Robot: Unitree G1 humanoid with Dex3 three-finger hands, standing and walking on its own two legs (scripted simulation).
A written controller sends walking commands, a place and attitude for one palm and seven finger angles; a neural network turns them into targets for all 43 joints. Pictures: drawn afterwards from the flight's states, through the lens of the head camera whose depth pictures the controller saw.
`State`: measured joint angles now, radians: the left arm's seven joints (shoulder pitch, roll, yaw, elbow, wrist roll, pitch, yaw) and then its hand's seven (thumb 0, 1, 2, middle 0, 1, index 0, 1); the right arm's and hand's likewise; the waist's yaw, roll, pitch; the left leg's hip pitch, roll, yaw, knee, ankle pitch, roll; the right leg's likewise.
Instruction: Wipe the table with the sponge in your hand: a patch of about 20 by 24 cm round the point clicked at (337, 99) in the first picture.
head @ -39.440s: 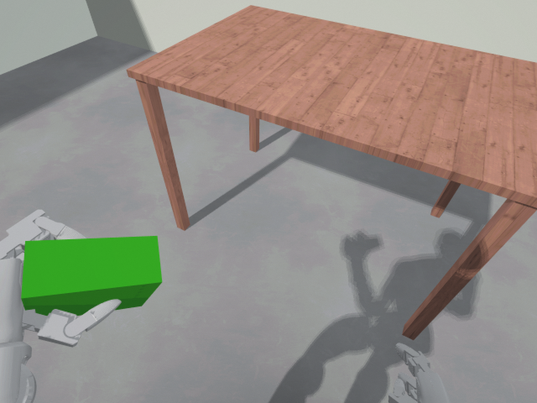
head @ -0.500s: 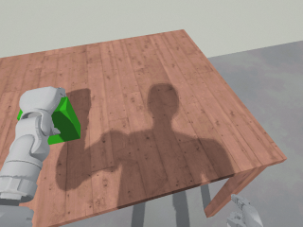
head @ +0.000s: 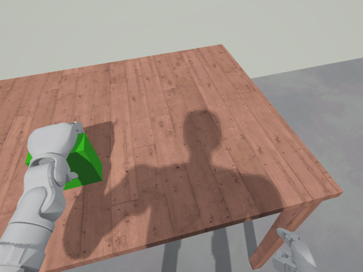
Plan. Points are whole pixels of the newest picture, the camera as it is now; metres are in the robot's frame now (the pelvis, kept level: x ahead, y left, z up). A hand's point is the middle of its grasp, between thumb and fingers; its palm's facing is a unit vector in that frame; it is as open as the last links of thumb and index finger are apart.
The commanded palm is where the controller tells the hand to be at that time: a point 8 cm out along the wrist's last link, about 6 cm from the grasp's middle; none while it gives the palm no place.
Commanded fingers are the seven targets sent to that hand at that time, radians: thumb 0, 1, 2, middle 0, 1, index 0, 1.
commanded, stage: wipe back along the first lane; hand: left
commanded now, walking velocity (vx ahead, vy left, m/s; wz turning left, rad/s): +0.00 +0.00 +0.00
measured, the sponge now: (72, 168) +0.31 +0.31 +0.05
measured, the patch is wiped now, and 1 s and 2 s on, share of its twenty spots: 1.00 1.00 1.00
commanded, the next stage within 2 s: lift the sponge slowly off the table in 1.06 s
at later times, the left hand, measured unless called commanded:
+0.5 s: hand (64, 175) +0.26 +0.28 +0.10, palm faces +0.05 -0.04 -1.00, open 9.6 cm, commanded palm +0.22 +0.27 +0.13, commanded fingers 0.00 0.10 1.30 -1.20 -1.60 -1.20 -1.60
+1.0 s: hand (61, 199) +0.21 +0.26 +0.10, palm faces +0.08 -0.06 -1.00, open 9.6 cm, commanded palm +0.17 +0.25 +0.13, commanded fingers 0.00 0.10 1.30 -1.20 -1.60 -1.20 -1.60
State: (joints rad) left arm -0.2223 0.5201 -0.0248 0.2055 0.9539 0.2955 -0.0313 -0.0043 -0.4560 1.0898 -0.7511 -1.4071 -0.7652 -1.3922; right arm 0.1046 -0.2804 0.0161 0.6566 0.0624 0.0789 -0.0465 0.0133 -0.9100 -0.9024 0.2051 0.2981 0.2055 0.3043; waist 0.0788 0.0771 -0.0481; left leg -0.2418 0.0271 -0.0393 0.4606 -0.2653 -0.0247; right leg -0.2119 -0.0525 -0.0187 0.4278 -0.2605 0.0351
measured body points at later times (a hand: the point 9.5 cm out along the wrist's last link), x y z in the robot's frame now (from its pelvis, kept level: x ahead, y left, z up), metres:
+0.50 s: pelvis +0.00 +0.00 +0.00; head +0.00 -0.04 +0.44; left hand +0.26 +0.28 +0.15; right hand +0.20 -0.23 -0.10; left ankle -0.02 +0.14 -0.74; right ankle -0.03 -0.15 -0.74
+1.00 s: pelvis -0.01 -0.01 -0.01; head -0.02 -0.05 +0.44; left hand +0.20 +0.26 +0.15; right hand +0.20 -0.23 -0.11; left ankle -0.02 +0.14 -0.74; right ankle -0.03 -0.15 -0.74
